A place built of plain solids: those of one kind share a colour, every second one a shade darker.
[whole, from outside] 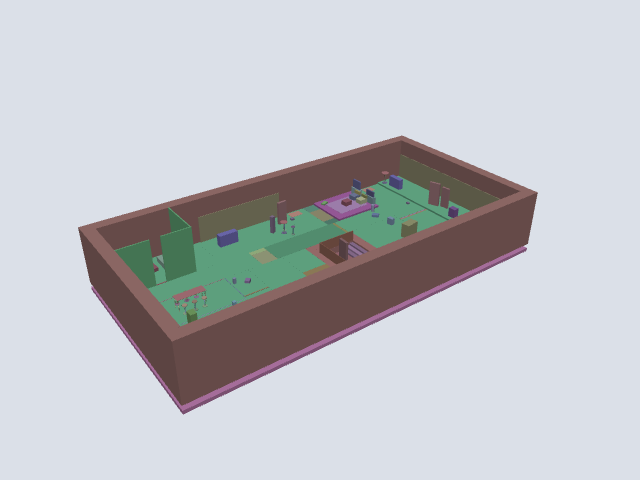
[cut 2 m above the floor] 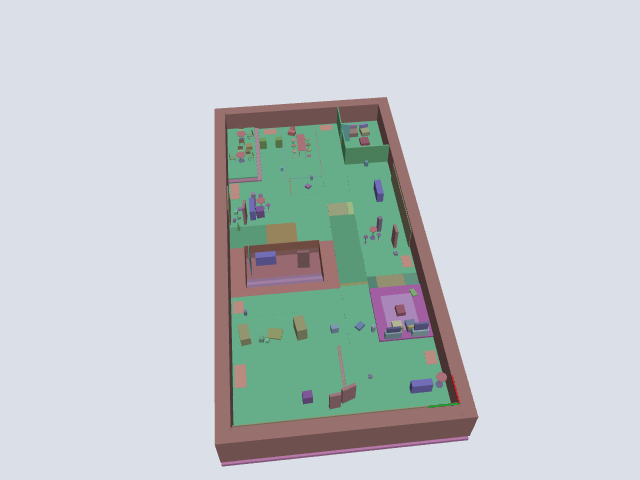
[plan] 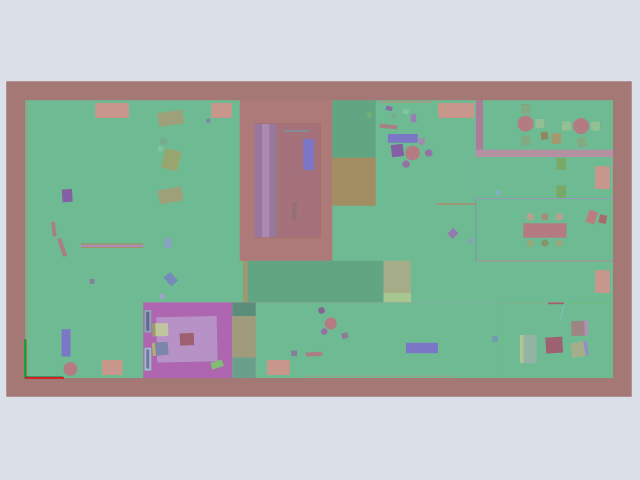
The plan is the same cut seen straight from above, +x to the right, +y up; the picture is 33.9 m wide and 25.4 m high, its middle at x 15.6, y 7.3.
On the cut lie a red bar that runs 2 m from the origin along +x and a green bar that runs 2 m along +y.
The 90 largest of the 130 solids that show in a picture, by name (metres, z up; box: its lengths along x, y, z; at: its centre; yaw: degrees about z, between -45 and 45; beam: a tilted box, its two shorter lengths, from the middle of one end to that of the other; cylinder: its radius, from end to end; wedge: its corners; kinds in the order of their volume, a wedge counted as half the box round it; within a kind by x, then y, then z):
{
 "wall_1": {"box": [1.0, 14.7, 5.0], "at": [-0.5, 7.35, 1.5]},
 "wall_2": {"box": [33.1, 1.0, 5.0], "at": [15.55, -0.5, 1.5]},
 "wall_3": {"box": [33.1, 1.0, 5.0], "at": [15.55, 15.2, 1.5]},
 "wall_4": {"box": [1.0, 14.7, 5.0], "at": [31.6, 7.35, 1.5]},
 "floor_1": {"box": [2.95, 14.7, 1.16], "at": [1.48, 7.35, -0.42]},
 "floor_2": {"box": [3.3, 14.7, 1.0], "at": [4.6, 7.35, -0.5]},
 "floor_3": {"box": [3.2, 8.5, 1.0], "at": [7.85, 10.45, -0.5]},
 "floor_4": {"box": [5.27, 2.2, 1.0], "at": [8.88, 5.1, -0.5]},
 "floor_5": {"box": [1.9, 8.5, 1.0], "at": [10.4, 10.45, -0.5]},
 "floor_6": {"box": [2.4, 4.0, 1.0], "at": [13.4, 2.0, -0.5]},
 "floor_7": {"box": [7.19, 2.2, 1.0], "at": [15.37, 5.1, -0.5]},
 "floor_8": {"box": [2.3, 2.91, 1.0], "at": [17.4, 7.66, -0.5]},
 "floor_9": {"box": [2.3, 3.05, 1.0], "at": [17.4, 13.18, -0.5]},
 "floor_10": {"box": [8.45, 4.0, 1.0], "at": [18.82, 2.0, -0.5]},
 "floor_11": {"box": [3.2, 8.5, 1.0], "at": [20.15, 10.45, -0.5]},
 "floor_12": {"box": [2.1, 8.5, 1.0], "at": [22.8, 10.45, -0.5]},
 "floor_13": {"box": [2.1, 4.0, 1.0], "at": [24.1, 2.0, -0.5]},
 "floor_14": {"box": [10.68, 2.2, 1.0], "at": [25.76, 5.1, -0.5]},
 "floor_15": {"box": [7.25, 3.3, 0.99], "at": [27.48, 7.85, -0.5]},
 "floor_16": {"box": [7.25, 2.2, 1.0], "at": [27.48, 10.6, -0.5]},
 "floor_17": {"box": [6.88, 2.63, 1.24], "at": [27.66, 13.38, -0.38]},
 "floor_18": {"box": [5.95, 4.0, 0.99], "at": [28.12, 2.0, -0.5]},
 "floor_base_1": {"box": [33.1, 16.7, 0.3], "at": [15.55, 7.35, -1.57]},
 "floor_deck_1": {"box": [4.7, 4.0, 1.18], "at": [8.6, 2.0, -0.41]},
 "floor_rim_1": {"box": [0.8, 8.5, 1.0], "at": [11.75, 10.45, -0.5]},
 "floor_rim_2": {"box": [3.45, 1.25, 1.0], "at": [13.88, 6.83, -0.5]},
 "floor_rim_3": {"box": [3.45, 1.25, 1.0], "at": [13.88, 14.07, -0.5]},
 "floor_rim_4": {"box": [0.65, 8.5, 1.0], "at": [15.93, 10.45, -0.5]},
 "floor_bed_cover_1": {"box": [2.3, 2.54, 0.95], "at": [17.4, 10.38, -0.47]},
 "floor_pit_1": {"box": [2.31, 6.0, 0.38], "at": [14.45, 10.45, -0.81]},
 "step_down_1": {"box": [0.38, 6.0, 0.84], "at": [12.34, 10.45, -0.58]},
 "step_down_2": {"box": [0.38, 6.0, 0.69], "at": [12.72, 10.45, -0.66]},
 "step_down_3": {"box": [0.38, 6.0, 0.54], "at": [13.1, 10.45, -0.73]},
 "back_1": {"box": [0.06, 14.52, 2.4], "at": [0.09, 7.35, 1.36]},
 "back_2": {"box": [7.99, 0.06, 2.4], "at": [18.82, 0.09, 1.2]},
 "back_3": {"box": [2.74, 0.08, 2.4], "at": [20.15, 14.6, 1.2]},
 "part_1": {"box": [0.1, 3.9, 4.06], "at": [25.2, 1.95, 1.97]},
 "part_2": {"box": [2.51, 0.1, 4.06], "at": [26.41, 3.95, 1.97]},
 "part_3": {"box": [2.59, 0.1, 4.06], "at": [29.8, 3.95, 1.97]},
 "counter_1": {"box": [0.48, 1.45, 1.0], "at": [2.16, 1.85, 0.66]},
 "counter_2": {"box": [0.57, 1.65, 1.04], "at": [14.99, 11.83, -0.1]},
 "counter_3": {"box": [1.6, 0.47, 1.09], "at": [19.98, 12.67, 0.55]},
 "counter_4": {"box": [1.7, 0.55, 1.03], "at": [21.0, 1.59, 0.52]},
 "step_terS_tread_1": {"box": [7.25, 0.37, 1.12], "at": [27.48, 11.88, -0.44]},
 "floor_before_steps_1": {"box": [1.25, 2.2, 1.0], "at": [11.57, 2.18, -0.5]},
 "floor_hatch_1": {"box": [1.46, 1.71, 1.0], "at": [19.69, 5.34, -0.5]},
 "floor_fore_1": {"box": [1.25, 1.08, 1.0], "at": [11.57, 0.54, -0.5]},
 "floor_fore_2": {"box": [1.25, 0.72, 1.0], "at": [11.57, 3.64, -0.5]},
 "roll_1": {"box": [0.21, 0.78, 1.97], "at": [1.52, 7.87, 1.15], "yaw": 7.0},
 "roll_2": {"box": [0.23, 1.0, 2.25], "at": [1.96, 6.91, 1.28], "yaw": 19.3},
 "roll_3": {"box": [0.23, 0.96, 1.95], "at": [14.24, 8.82, 0.35], "yaw": -2.5},
 "roll_4": {"box": [0.87, 0.23, 2.11], "at": [15.29, 1.26, 1.05], "yaw": 2.8},
 "roll_5": {"box": [0.94, 0.22, 2.08], "at": [19.22, 13.31, 1.04], "yaw": -5.9},
 "pallet_load_1": {"box": [1.26, 0.75, 1.28], "at": [7.68, 9.66, 0.64], "yaw": 9.2},
 "pallet_load_2": {"box": [1.33, 0.74, 0.81], "at": [7.7, 13.74, 0.41], "yaw": 8.2},
 "step_terW_tread_1": {"box": [0.37, 2.63, 1.12], "at": [24.04, 13.38, -0.44]},
 "display_cube_1": {"box": [0.54, 0.68, 0.84], "at": [2.23, 9.65, 0.58], "yaw": 3.4},
 "display_cube_2": {"box": [0.64, 0.65, 0.82], "at": [19.7, 12.04, 0.41], "yaw": 6.5},
 "neck_1": {"box": [0.5, 0.64, 0.95], "at": [28.36, 9.86, 0.47]},
 "neck_2": {"box": [0.5, 0.64, 0.95], "at": [28.36, 11.34, 0.47]},
 "sofa_seat_1": {"box": [0.88, 1.5, 0.46], "at": [26.62, 1.53, 0.22]},
 "edgeW_1": {"box": [0.36, 1.2, 0.7], "at": [6.49, 1.0, 0.53]},
 "edgeW_2": {"box": [0.36, 1.2, 0.7], "at": [6.49, 3.0, 0.53]},
 "floor_hatch_cover_1": {"box": [1.46, 0.49, 0.8], "at": [19.69, 4.25, -0.4]},
 "floor_gap_cover_1": {"box": [0.25, 2.2, 0.95], "at": [11.64, 5.1, -0.47]},
 "rail_1": {"box": [3.53, 0.04, 0.94], "at": [13.88, 7.43, 0.47]},
 "rail_2": {"box": [3.53, 0.04, 0.94], "at": [13.88, 13.47, 0.47]},
 "rail_3": {"box": [0.04, 6.0, 0.94], "at": [15.62, 10.45, 0.47]},
 "low_rug_1": {"box": [3.2, 2.4, 0.06], "at": [8.56, 2.05, 0.16], "yaw": 1.2},
 "low_1": {"box": [0.75, 0.65, 0.4], "at": [8.56, 2.05, 0.39], "yaw": 2.2},
 "low_2": {"box": [0.9, 0.85, 0.3], "at": [27.99, 1.74, 0.14], "yaw": 3.6},
 "brochure_stand_1": {"box": [0.34, 0.31, 1.58], "at": [16.91, 2.24, 0.79], "yaw": 15.4},
 "brochure_stand_2": {"box": [0.32, 0.35, 1.41], "at": [20.98, 12.52, 0.7], "yaw": -0.9},
 "arm0a_seat_1": {"box": [0.89, 0.79, 0.46], "at": [29.34, 1.51, 0.22], "yaw": 9.8},
 "arm0b_seat_1": {"box": [0.89, 0.79, 0.46], "at": [29.34, 2.62, 0.22], "yaw": 1.7},
 "arm2a_seat_1": {"box": [0.84, 0.69, 0.41], "at": [7.14, 2.55, 0.39], "yaw": 1.2},
 "arm2b_seat_1": {"box": [0.84, 0.69, 0.41], "at": [7.14, 1.54, 0.39], "yaw": 4.9},
 "low_mat_1": {"box": [1.8, 0.8, 0.06], "at": [4.6, 14.15, -0.02]},
 "low_mat_2": {"box": [1.92, 0.8, 0.06], "at": [22.8, 14.15, -0.02]},
 "low_mat_3": {"box": [0.8, 1.2, 0.06], "at": [30.55, 5.1, -0.02]},
 "edgeW_plant_1": {"box": [0.16, 1.0, 0.81], "at": [6.49, 1.0, 1.28]},
 "edgeW_plant_2": {"box": [0.16, 1.0, 0.51], "at": [6.49, 3.0, 1.13]},
 "wing_1": {"box": [1.35, 0.06, 2.4], "at": [14.37, 13.07, 0.58]},
 "pallet_1": {"box": [0.86, 1.06, 0.18], "at": [7.74, 11.54, 0.04], "yaw": -14.0},
 "crate_1": {"box": [0.48, 0.68, 0.4], "at": [29.98, 8.52, 0.19], "yaw": -19.7},
 "crate_stack_1": {"box": [0.38, 0.55, 0.6], "at": [7.55, 7.14, 0.3], "yaw": 7.3},
 "carton_1": {"box": [0.53, 0.57, 0.4], "at": [28.11, 12.67, 0.44], "yaw": 2.1},
 "sofa_back_1": {"box": [0.19, 1.5, 0.4], "at": [26.27, 1.53, 0.65]},
 "inway_crate_1": {"box": [0.47, 0.63, 0.27], "at": [7.7, 5.23, 0.08], "yaw": 42.0},
 "leaf_1": {"box": [0.04, 0.8, 2.0], "at": [28.43, 3.51, 1.0], "yaw": -15.0}
}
